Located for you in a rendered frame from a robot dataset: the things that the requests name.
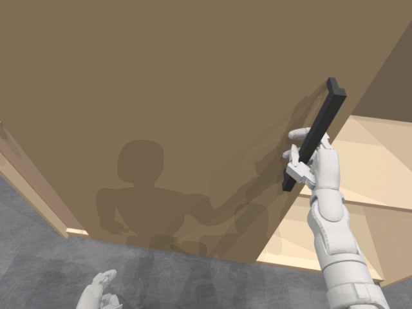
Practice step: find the right robot forearm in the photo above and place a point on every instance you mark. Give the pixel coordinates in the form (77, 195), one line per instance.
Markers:
(349, 283)

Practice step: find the handle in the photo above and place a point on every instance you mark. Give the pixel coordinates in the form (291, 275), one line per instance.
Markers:
(322, 122)

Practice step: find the left robot hand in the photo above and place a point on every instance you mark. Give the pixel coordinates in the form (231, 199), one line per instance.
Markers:
(92, 298)

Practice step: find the right robot hand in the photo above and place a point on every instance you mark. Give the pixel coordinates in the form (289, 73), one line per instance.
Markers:
(324, 163)

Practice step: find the wardrobe door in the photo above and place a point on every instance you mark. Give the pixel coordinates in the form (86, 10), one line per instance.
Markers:
(11, 150)
(162, 123)

